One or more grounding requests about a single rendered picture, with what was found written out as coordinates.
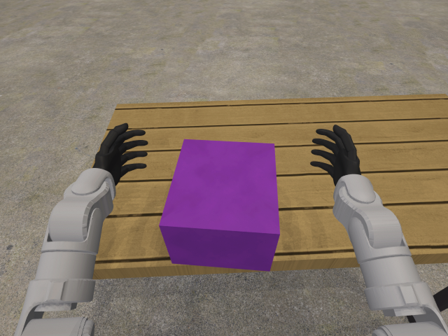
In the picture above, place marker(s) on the right robot upper arm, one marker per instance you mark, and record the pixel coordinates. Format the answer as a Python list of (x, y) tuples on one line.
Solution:
[(427, 328)]

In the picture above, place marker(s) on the carton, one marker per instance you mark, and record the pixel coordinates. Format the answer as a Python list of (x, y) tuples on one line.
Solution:
[(222, 207)]

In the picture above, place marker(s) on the right robot forearm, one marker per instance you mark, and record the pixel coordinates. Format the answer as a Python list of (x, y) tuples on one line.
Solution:
[(392, 281)]

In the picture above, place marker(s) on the robot right hand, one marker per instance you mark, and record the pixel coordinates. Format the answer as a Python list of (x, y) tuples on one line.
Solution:
[(344, 160)]

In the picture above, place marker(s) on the left robot upper arm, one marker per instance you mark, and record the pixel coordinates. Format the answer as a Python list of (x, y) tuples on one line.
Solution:
[(73, 326)]

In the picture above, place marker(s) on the left robot forearm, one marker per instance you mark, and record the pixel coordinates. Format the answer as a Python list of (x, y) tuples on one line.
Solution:
[(71, 243)]

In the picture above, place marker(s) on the table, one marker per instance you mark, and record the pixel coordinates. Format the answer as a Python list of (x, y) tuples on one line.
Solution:
[(401, 142)]

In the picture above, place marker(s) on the robot left hand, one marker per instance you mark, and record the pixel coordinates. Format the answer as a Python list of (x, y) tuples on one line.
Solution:
[(110, 156)]

